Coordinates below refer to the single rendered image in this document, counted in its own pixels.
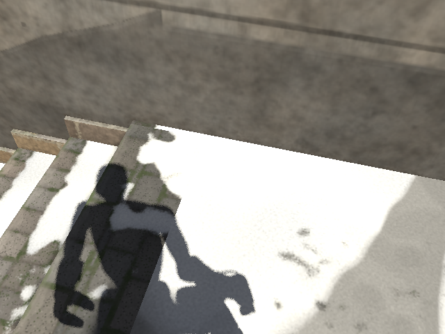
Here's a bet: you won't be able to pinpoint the stairs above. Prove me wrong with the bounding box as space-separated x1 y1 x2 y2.
0 137 118 334

